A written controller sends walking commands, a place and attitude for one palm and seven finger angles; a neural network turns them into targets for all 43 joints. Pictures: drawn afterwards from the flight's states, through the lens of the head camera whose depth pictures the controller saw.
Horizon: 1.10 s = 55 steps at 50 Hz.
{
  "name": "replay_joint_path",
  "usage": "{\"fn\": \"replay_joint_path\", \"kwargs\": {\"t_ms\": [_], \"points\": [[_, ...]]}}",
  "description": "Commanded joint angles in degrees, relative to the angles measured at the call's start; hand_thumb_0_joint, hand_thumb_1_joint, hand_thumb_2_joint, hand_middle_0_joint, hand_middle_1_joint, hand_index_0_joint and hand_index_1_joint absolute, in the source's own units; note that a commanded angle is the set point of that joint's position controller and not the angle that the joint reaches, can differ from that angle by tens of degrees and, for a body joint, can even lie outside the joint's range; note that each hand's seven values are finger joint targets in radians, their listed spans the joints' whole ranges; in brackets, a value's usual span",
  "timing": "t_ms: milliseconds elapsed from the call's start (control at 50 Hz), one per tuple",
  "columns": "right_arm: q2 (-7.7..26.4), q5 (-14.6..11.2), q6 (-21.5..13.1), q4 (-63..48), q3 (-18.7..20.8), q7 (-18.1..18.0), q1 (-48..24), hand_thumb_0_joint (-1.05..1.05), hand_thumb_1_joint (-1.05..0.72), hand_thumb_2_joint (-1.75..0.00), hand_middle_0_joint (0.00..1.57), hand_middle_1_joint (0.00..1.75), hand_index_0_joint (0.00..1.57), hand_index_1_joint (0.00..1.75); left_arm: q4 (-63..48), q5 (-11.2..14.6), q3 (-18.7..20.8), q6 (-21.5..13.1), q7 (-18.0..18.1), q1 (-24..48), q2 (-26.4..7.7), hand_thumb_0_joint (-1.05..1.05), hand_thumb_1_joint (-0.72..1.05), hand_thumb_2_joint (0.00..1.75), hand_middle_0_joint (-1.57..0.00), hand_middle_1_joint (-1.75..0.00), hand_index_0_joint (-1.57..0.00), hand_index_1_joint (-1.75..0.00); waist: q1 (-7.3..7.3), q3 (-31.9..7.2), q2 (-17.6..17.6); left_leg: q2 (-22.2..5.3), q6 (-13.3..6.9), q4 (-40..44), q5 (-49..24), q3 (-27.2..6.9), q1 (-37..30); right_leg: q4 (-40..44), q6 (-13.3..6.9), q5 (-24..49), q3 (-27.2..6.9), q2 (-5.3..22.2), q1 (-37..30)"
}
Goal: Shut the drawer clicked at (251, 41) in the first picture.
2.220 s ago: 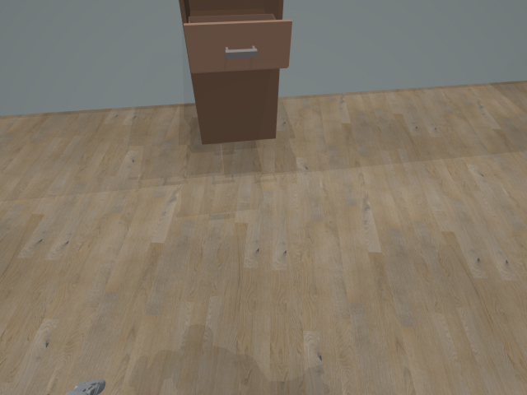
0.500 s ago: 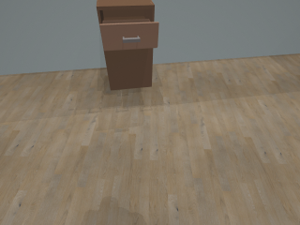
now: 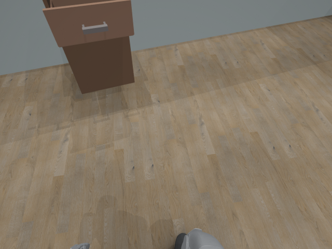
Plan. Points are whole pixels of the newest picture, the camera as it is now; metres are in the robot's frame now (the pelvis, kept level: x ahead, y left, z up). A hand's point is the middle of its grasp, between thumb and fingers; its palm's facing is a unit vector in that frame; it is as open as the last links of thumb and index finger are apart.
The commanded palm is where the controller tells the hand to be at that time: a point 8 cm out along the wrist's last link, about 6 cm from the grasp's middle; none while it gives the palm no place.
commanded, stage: walk to a spot facing it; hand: left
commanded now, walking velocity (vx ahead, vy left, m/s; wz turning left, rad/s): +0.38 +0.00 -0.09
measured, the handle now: (94, 27) +1.08 +0.39 -0.05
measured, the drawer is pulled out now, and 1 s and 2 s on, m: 0.29 0.29 0.29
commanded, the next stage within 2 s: turn to face it in 1.16 s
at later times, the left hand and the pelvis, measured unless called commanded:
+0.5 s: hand (93, 237) +0.17 +0.21 -0.17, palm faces +0.08 -0.99 -0.12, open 7.4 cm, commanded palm none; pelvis +0.21 +0.04 +0.01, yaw -1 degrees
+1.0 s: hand (133, 124) +0.55 +0.14 -0.16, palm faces -0.16 -0.96 -0.22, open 7.4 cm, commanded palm none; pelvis +0.42 -0.03 +0.00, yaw -9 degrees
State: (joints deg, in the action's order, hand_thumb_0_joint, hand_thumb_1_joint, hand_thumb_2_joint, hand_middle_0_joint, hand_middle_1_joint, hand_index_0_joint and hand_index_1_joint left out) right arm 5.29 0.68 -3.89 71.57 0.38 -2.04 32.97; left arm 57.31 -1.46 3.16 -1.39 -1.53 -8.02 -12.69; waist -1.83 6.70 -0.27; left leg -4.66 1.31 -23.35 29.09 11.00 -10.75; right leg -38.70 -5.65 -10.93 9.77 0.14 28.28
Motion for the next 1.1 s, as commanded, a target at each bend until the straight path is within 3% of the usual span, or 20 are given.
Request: {"fn": "replay_joint_path", "kwargs": {"t_ms": [0,40,80,160,340,400,420,440,460,500,580,800,840,880,900,920,940,960,1000,1080], "points": [[5.88,-1.36,-1.55,-5.99,1.76,0.33,-0.88,0.0,-0.9,-0.9,0.2,0.3,0.2,0.3,4.97,-0.18,3.06,-1.68,1.66,-26.27,-11.61,0.0,0.9,0.9,-0.2,-0.3,-0.2,-0.3,11.22,-15.22,10.84,2.05,-2.51,-52.9,-1.39,-2.6,40.27,13.47,-11.86,2.79,-34.54,21.81,-43.52],[6.73,-0.68,-0.71,-8.91,2.71,0.8,-6.94,0.0,-0.9,-0.9,0.2,0.3,0.2,0.3,2.02,1.15,2.75,-1.38,1.7,-17.95,-11.74,0.0,0.9,0.9,-0.2,-0.3,-0.2,-0.3,8.06,-9.84,7.62,-1.24,-3.77,-62.99,-4.01,-11.35,44.72,25.79,-11.57,-14.41,-40.3,24.45,-27.95],[5.83,0.63,0.84,-8.79,2.62,1.25,-8.3,0.0,-0.9,-0.9,0.2,0.3,0.2,0.3,0.02,0.64,1.08,-1.59,2.46,-8.54,-5.87,0.0,0.9,0.9,-0.2,-0.3,-0.2,-0.3,2.81,-2.11,0.88,-5.37,-3.25,-57.13,-9.13,-11.92,42.34,27.33,-7.5,-19.43,-29.09,20.6,-11.29],[3.87,0.93,2.79,-8.97,2.6,1.89,-4.78,0.0,-0.9,-0.9,0.2,0.3,0.2,0.3,0.52,-0.18,0.52,-2.63,2.54,-7.11,-4.45,0.0,0.9,0.9,-0.2,-0.3,-0.2,-0.3,-1.62,-3.15,2.72,-6.11,-1.02,-43.82,-11.74,-9.29,37.27,29.02,-5.0,-11.49,-17.16,15.53,-3.27],[5.96,0.64,0.89,-16.46,3.05,3.6,-20.84,0.0,-0.9,-0.9,0.2,0.3,0.2,0.3,2.22,-0.09,1.31,-2.71,1.59,-13.0,-5.58,0.0,0.9,0.9,-0.2,-0.3,-0.2,-0.3,2.52,0.09,4.18,-2.76,-0.57,-16.04,-15.2,-4.32,34.31,27.21,-4.22,-11.04,-14.97,14.45,-12.52],[8.79,0.81,-0.16,-14.12,3.55,2.86,-12.95,0.0,-0.9,-0.9,0.2,0.3,0.2,0.3,2.13,0.24,1.23,-2.31,1.5,-12.78,-4.54,0.0,0.9,0.9,-0.2,-0.3,-0.2,-0.3,-1.6,-2.98,-2.23,-0.93,-1.2,-5.71,-14.34,-3.12,17.31,13.65,-1.42,-3.62,-9.98,10.01,-9.22],[13.98,1.49,-0.56,-12.34,4.66,2.17,-5.79,0.0,-0.9,-0.9,0.2,0.3,0.2,0.3,1.24,0.56,0.83,-2.3,1.14,-13.64,-1.47,0.0,0.9,0.9,-0.2,-0.3,-0.2,-0.3,-4.14,-6.42,-12.79,-10.1,-4.95,1.59,-7.41,-17.33,7.3,-2.73,1.43,-4.45,-5.45,4.43,-1.28],[19.15,1.67,-0.31,-11.21,5.89,1.8,0.72,0.0,-0.9,-0.9,0.2,0.3,0.2,0.3,-0.93,0.64,0.36,-2.51,0.74,-11.86,0.47,0.0,0.9,0.9,-0.2,-0.3,-0.2,-0.3,-5.37,-7.74,-21.54,-22.63,-10.4,10.46,-4.45,-34.45,3.01,-20.49,3.79,-21.25,-1.69,-0.94,9.05],[17.78,1.35,0.18,-10.85,5.32,1.26,0.11,0.0,-0.9,-0.9,0.2,0.3,0.2,0.3,-1.6,-0.06,0.65,-2.11,1.26,-8.74,-1.74,0.0,0.9,0.9,-0.2,-0.3,-0.2,-0.3,-5.6,-7.34,-16.86,-23.71,-11.52,12.53,2.56,-38.1,7.09,-29.84,2.94,-20.9,-7.93,1.26,11.2],[12.63,1.07,-0.34,-12.93,3.92,1.0,-7.83,0.0,-0.9,-0.9,0.2,0.3,0.2,0.3,-0.59,-0.18,1.09,-1.92,0.47,-7.26,-0.62,0.0,0.9,0.9,-0.2,-0.3,-0.2,-0.3,-2.11,-1.21,-6.12,-20.14,-9.72,14.45,2.82,-28.98,15.46,-34.57,3.14,-10.28,-9.88,5.37,13.79],[8.4,0.59,-1.88,-12.55,3.18,0.59,-11.28,0.0,-0.9,-0.9,0.2,0.3,0.2,0.3,1.92,-0.45,1.14,0.06,0.19,-12.46,1.92,0.0,0.9,0.9,-0.2,-0.3,-0.2,-0.3,2.3,-2.41,-5.22,-14.13,-7.45,14.15,-17.6,-10.66,19.29,-30.06,5.19,-1.51,-9.33,6.98,8.32],[9.43,1.09,-1.17,-7.35,3.06,0.78,-3.48,0.0,-0.9,-0.9,0.2,0.3,0.2,0.3,-2.51,-0.12,0.67,0.39,-0.51,2.34,2.57,0.0,0.9,0.9,-0.2,-0.3,-0.2,-0.3,-0.87,2.24,-6.58,-14.88,-8.47,12.4,-29.62,-0.89,12.54,-2.34,4.39,1.17,-3.17,6.18,6.41],[10.39,1.22,-0.79,-6.96,3.25,0.84,-3.85,0.0,-0.9,-0.9,0.2,0.3,0.2,0.3,-2.14,-0.11,0.81,-0.05,-0.49,1.39,1.76,0.0,0.9,0.9,-0.2,-0.3,-0.2,-0.3,-0.09,1.21,-6.71,-14.99,-7.82,8.94,-33.48,0.37,12.16,0.63,3.12,-0.59,-1.65,4.29,1.05],[11.03,0.97,-0.46,-7.01,3.27,0.96,-5.27,0.0,-0.9,-0.9,0.2,0.3,0.2,0.3,0.26,-0.36,1.45,-0.78,-0.22,-7.12,-0.12,0.0,0.9,0.9,-0.2,-0.3,-0.2,-0.3,4.53,-3.35,-4.23,-13.0,-6.26,-3.35,-43.96,2.77,14.35,5.02,1.41,-1.29,1.0,0.57,-12.7],[10.75,0.59,-0.53,-7.17,3.28,1.26,-6.33,0.0,-0.9,-0.9,0.2,0.3,0.2,0.3,3.19,-0.64,2.38,-1.47,0.11,-16.6,-3.03,0.0,0.9,0.9,-0.2,-0.3,-0.2,-0.3,8.96,-8.76,-1.51,-10.35,-4.28,-16.65,-42.82,4.88,20.15,7.17,0.21,0.03,-1.0,1.08,-26.16],[7.39,-0.25,-0.82,-8.54,2.77,1.88,-4.34,0.0,-0.9,-0.9,0.2,0.3,0.2,0.3,4.93,-0.72,4.16,-2.22,0.89,-23.87,-9.99,0.0,0.9,0.9,-0.2,-0.3,-0.2,-0.3,10.89,-16.4,12.65,-4.37,-1.97,-36.47,-20.72,6.03,35.23,12.49,-4.53,-3.03,-21.77,15.49,-40.3],[6.33,-0.49,-0.72,-11.07,2.31,1.77,-7.13,0.0,-0.9,-0.9,0.2,0.3,0.2,0.3,5.72,0.73,4.42,-2.14,1.22,-27.07,-13.91,0.0,0.9,0.9,-0.2,-0.3,-0.2,-0.3,9.97,-18.6,14.31,1.21,-1.18,-51.5,3.97,-0.98,45.85,20.96,-9.25,2.9,-39.91,25.17,-43.82],[7.18,-0.68,-0.34,-11.62,2.9,1.73,-10.63,0.0,-0.9,-0.9,0.2,0.3,0.2,0.3,4.69,1.01,4.47,-1.94,1.71,-22.77,-13.18,0.0,0.9,0.9,-0.2,-0.3,-0.2,-0.3,9.26,-17.06,11.55,-1.31,-2.09,-57.93,0.91,-7.54,47.44,23.33,-8.87,-2.97,-40.22,25.74,-37.99],[6.62,0.31,0.07,-11.62,3.06,1.71,-14.08,0.0,-0.9,-0.9,0.2,0.3,0.2,0.3,2.22,0.76,2.17,-2.26,2.09,-12.78,-6.3,0.0,0.9,0.9,-0.2,-0.3,-0.2,-0.3,5.07,-7.01,2.94,-5.5,-1.98,-54.8,-9.77,-10.35,46.92,24.14,-5.52,-0.03,-26.66,20.84,-22.83],[4.09,0.97,2.7,-9.09,2.94,1.89,-7.18,0.0,-0.9,-0.9,0.2,0.3,0.2,0.3,1.48,0.06,0.88,-3.42,2.38,-8.99,-1.29,0.0,0.9,0.9,-0.2,-0.3,-0.2,-0.3,-0.59,-5.22,5.89,-5.36,-0.41,-45.57,-14.83,-8.99,41.19,26.51,-2.32,8.03,-10.85,15.78,-12.94]]}}
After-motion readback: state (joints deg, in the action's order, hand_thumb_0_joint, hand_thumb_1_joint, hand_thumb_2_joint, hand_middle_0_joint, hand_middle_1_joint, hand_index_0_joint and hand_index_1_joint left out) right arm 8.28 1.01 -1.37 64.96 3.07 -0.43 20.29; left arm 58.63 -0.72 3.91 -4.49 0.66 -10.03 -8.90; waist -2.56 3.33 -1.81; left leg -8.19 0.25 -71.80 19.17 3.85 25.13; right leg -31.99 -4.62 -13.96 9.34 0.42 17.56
